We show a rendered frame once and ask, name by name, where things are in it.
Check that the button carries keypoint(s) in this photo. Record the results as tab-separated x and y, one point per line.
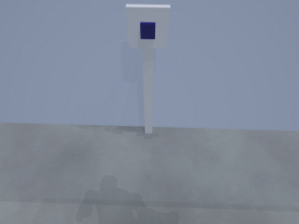
147	30

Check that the panel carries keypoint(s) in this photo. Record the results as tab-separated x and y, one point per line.
160	14

